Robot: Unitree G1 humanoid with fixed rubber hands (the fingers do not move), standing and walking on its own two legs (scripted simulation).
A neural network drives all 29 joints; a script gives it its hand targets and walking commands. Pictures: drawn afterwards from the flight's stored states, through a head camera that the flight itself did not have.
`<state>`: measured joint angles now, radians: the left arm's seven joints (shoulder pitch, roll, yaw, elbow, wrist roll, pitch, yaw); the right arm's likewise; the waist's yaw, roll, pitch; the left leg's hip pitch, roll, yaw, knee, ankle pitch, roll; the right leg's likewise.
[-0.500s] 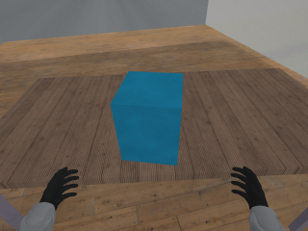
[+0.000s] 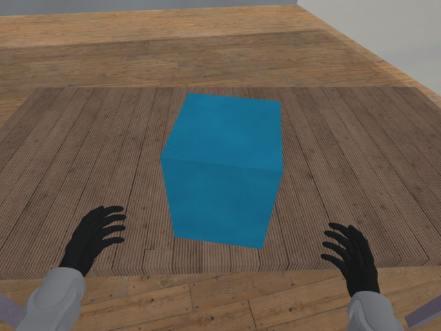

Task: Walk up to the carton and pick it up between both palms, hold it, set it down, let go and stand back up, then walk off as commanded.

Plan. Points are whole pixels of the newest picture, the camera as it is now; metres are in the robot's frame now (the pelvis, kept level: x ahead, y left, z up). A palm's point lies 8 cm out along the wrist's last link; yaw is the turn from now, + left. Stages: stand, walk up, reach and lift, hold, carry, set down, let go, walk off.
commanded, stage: reach and lift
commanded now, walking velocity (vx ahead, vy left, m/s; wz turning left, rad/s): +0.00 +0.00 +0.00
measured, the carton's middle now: (225, 171) +0.45 +0.00 +0.05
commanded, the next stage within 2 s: none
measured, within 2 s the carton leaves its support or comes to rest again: neither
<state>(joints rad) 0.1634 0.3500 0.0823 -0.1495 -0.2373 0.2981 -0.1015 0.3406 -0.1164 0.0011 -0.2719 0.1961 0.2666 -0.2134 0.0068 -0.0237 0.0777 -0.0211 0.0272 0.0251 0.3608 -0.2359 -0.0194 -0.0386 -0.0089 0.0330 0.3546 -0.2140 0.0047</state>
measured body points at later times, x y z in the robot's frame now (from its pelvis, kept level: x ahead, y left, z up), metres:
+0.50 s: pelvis -0.02 +0.00 +0.00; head -0.04 +0.00 +0.45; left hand +0.27 +0.23 +0.12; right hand +0.26 -0.18 +0.13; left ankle -0.02 +0.13 -0.75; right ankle -0.01 -0.13 -0.75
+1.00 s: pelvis +0.00 +0.00 +0.00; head +0.00 +0.01 +0.45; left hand +0.35 +0.22 +0.13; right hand +0.35 -0.18 +0.15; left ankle -0.02 +0.13 -0.75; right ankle -0.01 -0.13 -0.75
